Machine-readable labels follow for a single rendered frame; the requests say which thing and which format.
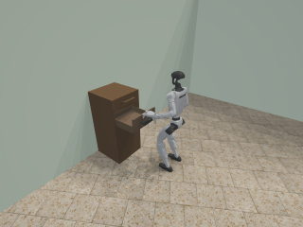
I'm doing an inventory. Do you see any left robot forearm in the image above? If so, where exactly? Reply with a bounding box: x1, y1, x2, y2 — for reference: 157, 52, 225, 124
153, 111, 174, 120

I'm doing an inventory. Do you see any robot left foot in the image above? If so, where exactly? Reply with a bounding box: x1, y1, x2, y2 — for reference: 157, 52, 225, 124
159, 163, 173, 172

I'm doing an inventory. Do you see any left robot thigh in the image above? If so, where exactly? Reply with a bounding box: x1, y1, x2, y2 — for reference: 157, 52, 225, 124
156, 124, 176, 148

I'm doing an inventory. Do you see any cabinet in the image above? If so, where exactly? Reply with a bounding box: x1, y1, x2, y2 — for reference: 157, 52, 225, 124
87, 82, 141, 164

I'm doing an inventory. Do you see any robot right upper arm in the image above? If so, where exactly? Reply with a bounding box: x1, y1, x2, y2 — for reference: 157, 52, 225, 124
182, 87, 189, 107

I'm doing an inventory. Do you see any left robot hand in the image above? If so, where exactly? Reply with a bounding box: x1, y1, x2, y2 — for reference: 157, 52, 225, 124
142, 111, 156, 124

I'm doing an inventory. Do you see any robot left upper arm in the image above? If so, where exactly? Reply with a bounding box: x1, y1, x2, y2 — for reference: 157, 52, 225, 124
166, 91, 177, 117

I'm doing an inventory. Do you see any drawer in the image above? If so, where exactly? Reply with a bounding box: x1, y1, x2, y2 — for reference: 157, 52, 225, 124
115, 105, 155, 133

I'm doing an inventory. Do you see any handle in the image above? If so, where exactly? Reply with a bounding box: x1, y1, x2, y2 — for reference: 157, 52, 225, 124
123, 97, 135, 104
140, 117, 152, 126

